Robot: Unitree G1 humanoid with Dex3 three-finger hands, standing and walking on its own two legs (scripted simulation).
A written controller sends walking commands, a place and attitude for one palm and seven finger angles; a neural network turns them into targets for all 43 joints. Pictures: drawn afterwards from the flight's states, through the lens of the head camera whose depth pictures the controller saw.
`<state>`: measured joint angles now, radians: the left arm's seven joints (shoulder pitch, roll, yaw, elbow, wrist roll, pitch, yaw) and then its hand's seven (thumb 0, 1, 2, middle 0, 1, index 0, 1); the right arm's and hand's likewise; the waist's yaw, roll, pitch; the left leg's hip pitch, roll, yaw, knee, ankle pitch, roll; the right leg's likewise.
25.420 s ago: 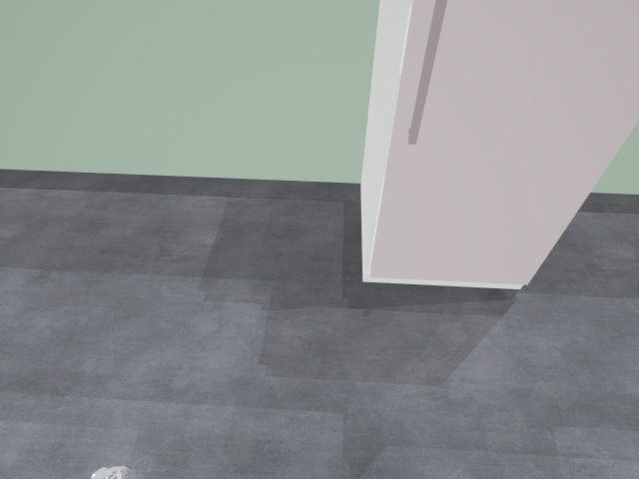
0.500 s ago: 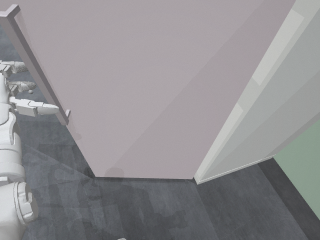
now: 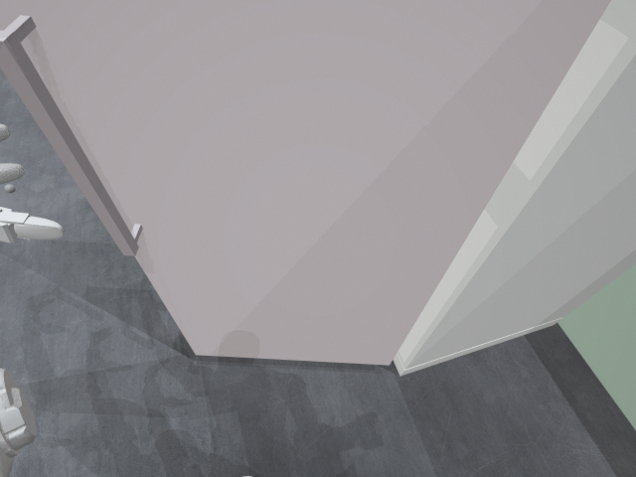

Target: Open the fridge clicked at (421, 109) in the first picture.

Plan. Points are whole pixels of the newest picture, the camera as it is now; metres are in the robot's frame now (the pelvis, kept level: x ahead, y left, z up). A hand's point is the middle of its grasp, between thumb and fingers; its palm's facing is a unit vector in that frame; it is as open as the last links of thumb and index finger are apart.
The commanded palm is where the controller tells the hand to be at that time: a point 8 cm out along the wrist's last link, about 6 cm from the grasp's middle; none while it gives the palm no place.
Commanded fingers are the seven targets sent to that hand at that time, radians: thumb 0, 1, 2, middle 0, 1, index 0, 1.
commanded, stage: slip the hand off the handle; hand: left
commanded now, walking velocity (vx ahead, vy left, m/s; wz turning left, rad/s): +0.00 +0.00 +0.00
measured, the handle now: (89, 164) +0.47 +0.30 +0.12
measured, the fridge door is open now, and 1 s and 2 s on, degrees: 70 70 70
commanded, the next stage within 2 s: draw the hand back to the body in 0.94 s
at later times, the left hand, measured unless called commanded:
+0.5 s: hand out of the picture +0.38 +0.38 +0.12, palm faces +0.35 -0.91 -0.21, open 14.7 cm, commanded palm +0.33 +0.42 +0.15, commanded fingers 0.00 -0.55 0.20 -0.25 -1.15 -0.25 -1.15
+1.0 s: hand out of the picture +0.28 +0.38 +0.13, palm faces +0.40 -0.89 -0.21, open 14.7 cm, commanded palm +0.24 +0.41 +0.15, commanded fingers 0.00 -0.55 0.20 -0.25 -1.15 -0.25 -1.15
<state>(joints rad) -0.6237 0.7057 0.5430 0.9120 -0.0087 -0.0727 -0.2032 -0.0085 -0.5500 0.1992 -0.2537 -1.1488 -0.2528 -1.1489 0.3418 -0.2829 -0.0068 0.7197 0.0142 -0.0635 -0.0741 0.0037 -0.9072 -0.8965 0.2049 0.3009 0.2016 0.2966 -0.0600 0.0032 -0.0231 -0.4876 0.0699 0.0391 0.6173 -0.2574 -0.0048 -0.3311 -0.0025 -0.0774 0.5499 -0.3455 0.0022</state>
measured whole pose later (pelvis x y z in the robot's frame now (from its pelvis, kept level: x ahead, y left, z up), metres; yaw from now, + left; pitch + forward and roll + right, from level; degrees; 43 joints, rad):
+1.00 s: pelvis -0.02 +0.01 +0.00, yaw +2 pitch +3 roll -2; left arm -0.25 0.59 0.53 0.49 -0.15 0.00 -0.25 -0.01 -0.55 0.20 -0.25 -1.15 -0.25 -1.15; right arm 0.22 -0.27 0.04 0.66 0.04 -0.14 -0.13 0.01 -0.91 -0.90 0.21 0.30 0.20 0.30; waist 0.03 0.02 -0.02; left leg -0.42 0.05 0.01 0.61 -0.23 0.01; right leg -0.25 -0.02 -0.11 0.53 -0.33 0.01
